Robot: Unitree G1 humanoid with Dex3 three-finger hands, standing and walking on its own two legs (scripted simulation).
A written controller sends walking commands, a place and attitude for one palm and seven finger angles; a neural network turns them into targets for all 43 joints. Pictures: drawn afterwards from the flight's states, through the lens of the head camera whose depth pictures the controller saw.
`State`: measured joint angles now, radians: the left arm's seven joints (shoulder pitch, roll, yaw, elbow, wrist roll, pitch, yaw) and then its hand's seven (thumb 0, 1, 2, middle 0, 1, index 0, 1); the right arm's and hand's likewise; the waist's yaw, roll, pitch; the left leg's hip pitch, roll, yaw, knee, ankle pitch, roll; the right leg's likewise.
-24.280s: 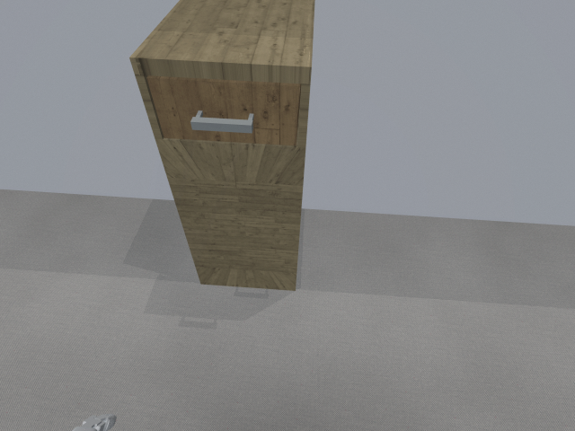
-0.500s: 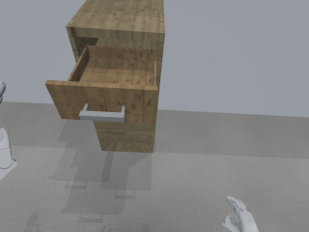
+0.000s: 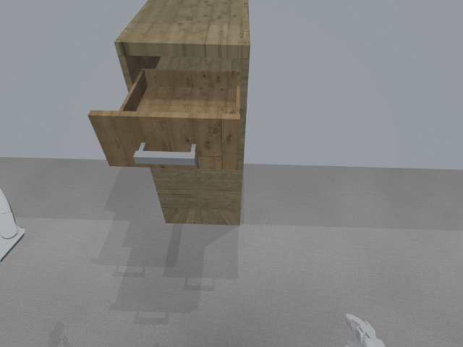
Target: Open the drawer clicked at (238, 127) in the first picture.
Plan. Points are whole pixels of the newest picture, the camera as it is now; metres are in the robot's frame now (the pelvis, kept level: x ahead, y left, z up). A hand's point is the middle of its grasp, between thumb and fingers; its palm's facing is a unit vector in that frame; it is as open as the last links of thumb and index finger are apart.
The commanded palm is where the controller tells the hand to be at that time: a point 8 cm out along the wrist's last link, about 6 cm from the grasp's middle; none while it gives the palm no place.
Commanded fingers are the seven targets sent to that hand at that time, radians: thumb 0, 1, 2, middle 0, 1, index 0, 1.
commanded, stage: stop stepping back and stand still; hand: left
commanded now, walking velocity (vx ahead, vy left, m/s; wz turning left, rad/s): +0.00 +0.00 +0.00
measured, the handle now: (166, 152) +0.53 +0.17 +0.04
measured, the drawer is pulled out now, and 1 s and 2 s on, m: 0.30 0.30 0.30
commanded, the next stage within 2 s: let the arm hang, fingers relaxed in 0.44 s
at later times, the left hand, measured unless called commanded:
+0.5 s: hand (40, 232) +0.21 +0.24 +0.19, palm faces +0.32 -0.83 -0.46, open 7.4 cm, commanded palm +0.15 +0.29 +0.22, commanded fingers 0.00 0.90 0.90 -0.20 -0.30 -0.20 -0.30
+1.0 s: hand out of the picture -0.06 +0.17 -0.17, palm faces +0.03 -0.99 -0.15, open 7.2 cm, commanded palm none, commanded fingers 0.00 0.90 0.90 -0.20 -0.30 -0.20 -0.30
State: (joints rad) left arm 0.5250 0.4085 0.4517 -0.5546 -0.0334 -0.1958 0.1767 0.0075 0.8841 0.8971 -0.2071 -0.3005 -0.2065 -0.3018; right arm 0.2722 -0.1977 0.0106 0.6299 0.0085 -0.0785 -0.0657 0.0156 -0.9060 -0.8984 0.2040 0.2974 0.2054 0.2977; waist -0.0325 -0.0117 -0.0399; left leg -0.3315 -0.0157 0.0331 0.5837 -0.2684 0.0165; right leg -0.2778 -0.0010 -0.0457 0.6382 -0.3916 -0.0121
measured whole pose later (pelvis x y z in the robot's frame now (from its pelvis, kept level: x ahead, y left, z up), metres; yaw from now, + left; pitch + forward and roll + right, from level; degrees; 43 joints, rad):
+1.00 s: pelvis -0.03 +0.00 +0.01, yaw +1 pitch -1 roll -1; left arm 0.35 0.18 0.00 1.03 0.01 0.04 0.01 0.01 0.94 0.90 -0.20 -0.30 -0.20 -0.30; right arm 0.33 -0.18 0.01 1.04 -0.02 0.04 -0.02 0.01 -0.91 -0.90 0.20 0.30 0.20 0.30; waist 0.00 -0.03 0.10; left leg -0.29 0.00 -0.01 0.49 -0.18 0.01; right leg -0.20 0.03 -0.08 0.45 -0.24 -0.05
